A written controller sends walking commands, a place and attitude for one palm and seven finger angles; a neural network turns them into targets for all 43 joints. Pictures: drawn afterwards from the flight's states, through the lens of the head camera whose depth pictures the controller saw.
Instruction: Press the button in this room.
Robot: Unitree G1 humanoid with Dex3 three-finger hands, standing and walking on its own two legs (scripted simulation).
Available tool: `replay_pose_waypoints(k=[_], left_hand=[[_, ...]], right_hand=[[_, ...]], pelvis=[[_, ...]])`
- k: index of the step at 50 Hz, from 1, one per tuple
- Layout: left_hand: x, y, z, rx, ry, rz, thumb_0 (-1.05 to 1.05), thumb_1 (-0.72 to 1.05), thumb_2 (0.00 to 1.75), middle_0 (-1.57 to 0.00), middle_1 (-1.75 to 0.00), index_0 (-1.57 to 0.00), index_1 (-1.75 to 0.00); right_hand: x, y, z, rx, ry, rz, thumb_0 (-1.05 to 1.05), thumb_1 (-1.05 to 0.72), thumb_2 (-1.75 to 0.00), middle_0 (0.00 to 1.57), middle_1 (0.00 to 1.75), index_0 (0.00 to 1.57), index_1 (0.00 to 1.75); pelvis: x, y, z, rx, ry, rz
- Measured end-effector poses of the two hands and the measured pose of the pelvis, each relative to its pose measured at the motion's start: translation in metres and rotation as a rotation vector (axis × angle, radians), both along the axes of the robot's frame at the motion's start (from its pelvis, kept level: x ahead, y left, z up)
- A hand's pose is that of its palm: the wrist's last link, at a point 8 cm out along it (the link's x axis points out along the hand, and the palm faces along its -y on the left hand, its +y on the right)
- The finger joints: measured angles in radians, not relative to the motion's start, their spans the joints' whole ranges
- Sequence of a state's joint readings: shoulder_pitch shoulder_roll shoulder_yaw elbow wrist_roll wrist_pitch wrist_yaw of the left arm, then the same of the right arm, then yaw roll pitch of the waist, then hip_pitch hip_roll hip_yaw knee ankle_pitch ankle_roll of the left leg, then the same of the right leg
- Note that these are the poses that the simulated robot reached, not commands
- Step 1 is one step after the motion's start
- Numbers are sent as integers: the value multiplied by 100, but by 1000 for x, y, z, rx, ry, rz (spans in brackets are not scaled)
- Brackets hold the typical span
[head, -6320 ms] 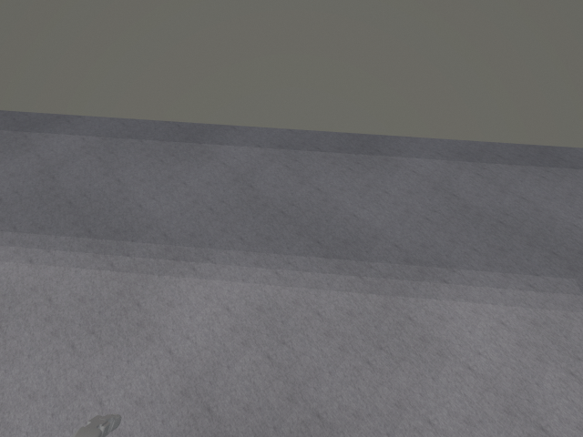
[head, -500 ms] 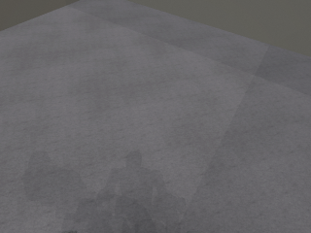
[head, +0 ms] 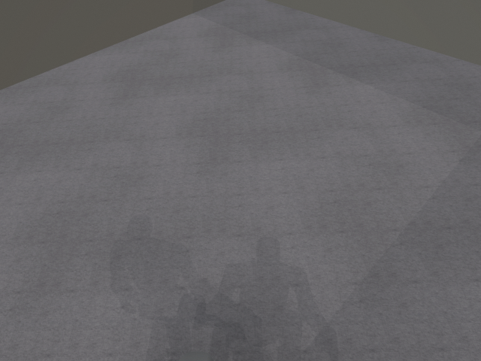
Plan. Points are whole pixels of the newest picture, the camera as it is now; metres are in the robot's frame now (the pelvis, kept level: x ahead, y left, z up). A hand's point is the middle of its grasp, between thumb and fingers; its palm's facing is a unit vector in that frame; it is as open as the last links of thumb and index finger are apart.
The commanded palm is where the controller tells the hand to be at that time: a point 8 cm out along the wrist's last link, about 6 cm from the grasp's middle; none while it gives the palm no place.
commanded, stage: turn or walk to find it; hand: left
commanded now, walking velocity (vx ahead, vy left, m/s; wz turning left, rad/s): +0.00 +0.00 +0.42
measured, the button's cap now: out of the picture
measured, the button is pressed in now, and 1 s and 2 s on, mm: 0 0 0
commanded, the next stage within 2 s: none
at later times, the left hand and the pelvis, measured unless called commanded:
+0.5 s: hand out of the picture +0.00 +0.28 -0.17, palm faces +0.24 -0.94 -0.24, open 7.4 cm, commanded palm none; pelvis -0.02 +0.06 +0.00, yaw +11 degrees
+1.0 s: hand out of the picture -0.03 +0.18 -0.14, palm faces +0.41 -0.87 -0.28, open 7.4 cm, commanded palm none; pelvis -0.04 -0.03 +0.00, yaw +25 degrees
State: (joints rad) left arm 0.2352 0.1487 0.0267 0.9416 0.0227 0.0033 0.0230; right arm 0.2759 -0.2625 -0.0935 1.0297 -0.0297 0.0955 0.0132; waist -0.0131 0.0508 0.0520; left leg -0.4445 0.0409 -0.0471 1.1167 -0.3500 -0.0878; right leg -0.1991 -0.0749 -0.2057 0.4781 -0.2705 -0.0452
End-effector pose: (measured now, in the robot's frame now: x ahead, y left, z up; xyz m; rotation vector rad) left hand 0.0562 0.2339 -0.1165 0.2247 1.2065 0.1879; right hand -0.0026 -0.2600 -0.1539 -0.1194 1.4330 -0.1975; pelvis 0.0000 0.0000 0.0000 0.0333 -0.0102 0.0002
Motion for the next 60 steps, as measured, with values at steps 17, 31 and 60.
replay_pose_waypoints(k=[17,31,60], left_hand=[[-105,80,-37,-58,181,228,1,91,90,-20,-30,-20,-30],[-48,78,-10,-10,-31,226,1,91,90,-20,-30,-20,-30],[-218,-36,-11,-25,77,576,1,91,90,-20,-30,-20,-30]], right_hand=[[125,91,35,-59,-280,285,0,-91,-90,20,30,19,30],[79,83,18,-1,-167,287,0,-90,-90,21,30,20,30],[111,36,6,9,-87,581,1,-91,-90,20,30,19,29]], pelvis=[[-13,57,-5,-56,-3,130],[-22,43,0,-34,-1,233],[-56,-22,-2,-4,-11,520]])
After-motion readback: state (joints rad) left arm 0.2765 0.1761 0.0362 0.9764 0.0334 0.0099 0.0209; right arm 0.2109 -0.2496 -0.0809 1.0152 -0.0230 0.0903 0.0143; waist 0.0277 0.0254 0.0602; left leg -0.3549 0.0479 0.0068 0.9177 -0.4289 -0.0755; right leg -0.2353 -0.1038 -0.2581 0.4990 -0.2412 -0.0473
